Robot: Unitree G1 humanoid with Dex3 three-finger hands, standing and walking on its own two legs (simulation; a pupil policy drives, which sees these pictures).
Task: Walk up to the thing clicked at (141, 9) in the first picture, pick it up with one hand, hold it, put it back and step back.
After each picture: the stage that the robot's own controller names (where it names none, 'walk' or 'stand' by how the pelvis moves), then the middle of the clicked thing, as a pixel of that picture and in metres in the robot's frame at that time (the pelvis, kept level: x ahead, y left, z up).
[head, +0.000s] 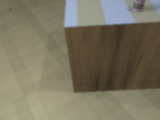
stand; (139, 1) +0.97 -0.27 +0.02
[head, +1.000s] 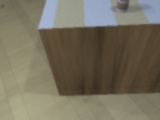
rise first; (123, 0) +0.89 -0.12 +0.05
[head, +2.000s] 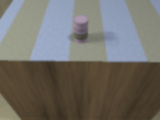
walk; (80, 29) +0.63 +0.12 +0.04
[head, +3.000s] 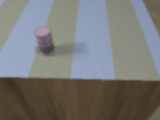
stand; (45, 41) +0.54 +0.24 +0.05
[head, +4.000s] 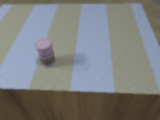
stand; (46, 53) +0.51 +0.23 +0.02
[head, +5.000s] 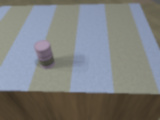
stand; (45, 55) +0.51 +0.23 +0.02
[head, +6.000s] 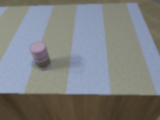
stand; (41, 56) +0.50 +0.25 +0.02
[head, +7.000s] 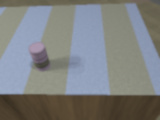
stand; (40, 57) +0.50 +0.25 +0.02
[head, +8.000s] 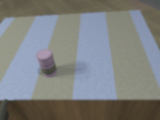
rise first; (47, 63) +0.48 +0.24 +0.02
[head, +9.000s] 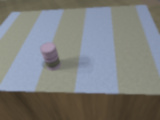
go down; (51, 56) +0.51 +0.24 +0.02
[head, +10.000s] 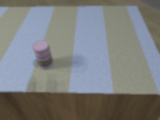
go down; (43, 55) +0.51 +0.23 +0.03
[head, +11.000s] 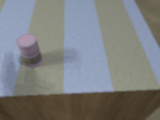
go down; (30, 51) +0.48 +0.23 +0.05
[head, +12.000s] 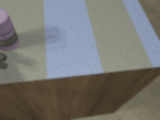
close in; (3, 30) +0.50 +0.24 +0.09
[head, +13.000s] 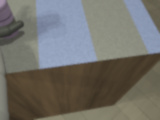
close; (1, 17) +0.54 +0.22 +0.11
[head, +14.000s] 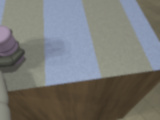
lift; (6, 46) +0.45 +0.24 +0.09
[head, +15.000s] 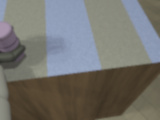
lift; (7, 43) +0.46 +0.24 +0.10
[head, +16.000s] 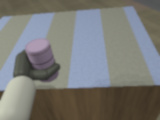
lift; (43, 61) +0.34 +0.16 +0.19
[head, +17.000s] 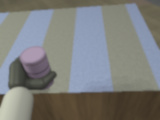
hold; (38, 69) +0.32 +0.18 +0.17
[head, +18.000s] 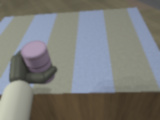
hold; (39, 63) +0.33 +0.18 +0.19
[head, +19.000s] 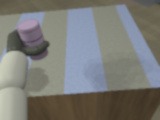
crouch; (33, 40) +0.43 +0.19 +0.19
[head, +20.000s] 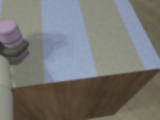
lower; (12, 40) +0.49 +0.22 +0.06
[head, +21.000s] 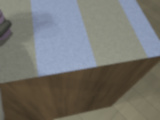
lower; out of the picture +0.53 +0.24 +0.10
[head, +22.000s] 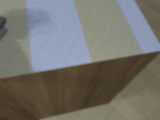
lower; out of the picture +0.54 +0.24 +0.11
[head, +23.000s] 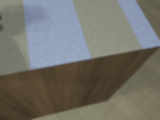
lower; out of the picture +0.55 +0.24 +0.11
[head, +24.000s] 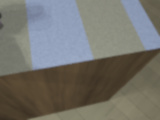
rest; out of the picture +0.55 +0.25 +0.11
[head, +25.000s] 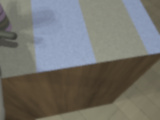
withdraw; out of the picture +0.54 +0.23 +0.11
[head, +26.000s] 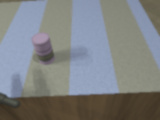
sink last; (43, 49) +0.50 +0.22 +0.07
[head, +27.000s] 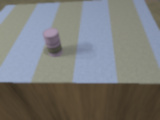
stand; (53, 43) +0.56 +0.23 +0.06
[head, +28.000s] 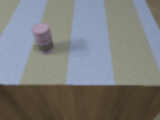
stand; (43, 39) +0.53 +0.23 +0.07
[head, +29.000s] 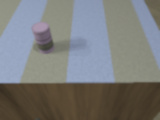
stand; (43, 38) +0.54 +0.23 +0.08
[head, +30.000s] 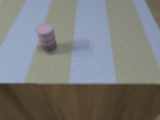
stand; (47, 40) +0.54 +0.22 +0.06
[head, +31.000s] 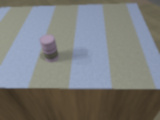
walk; (49, 48) +0.56 +0.22 +0.02
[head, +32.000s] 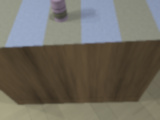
walk; (59, 8) +0.71 +0.20 +0.04
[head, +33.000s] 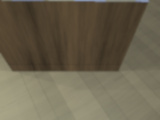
walk; out of the picture +1.02 +0.22 +0.04
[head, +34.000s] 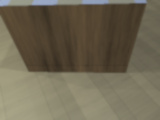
stand; out of the picture +1.16 +0.22 +0.04
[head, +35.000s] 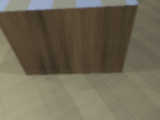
stand; out of the picture +1.17 +0.24 +0.02
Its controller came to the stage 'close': yes
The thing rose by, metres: 0.21
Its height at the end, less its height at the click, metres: +0.00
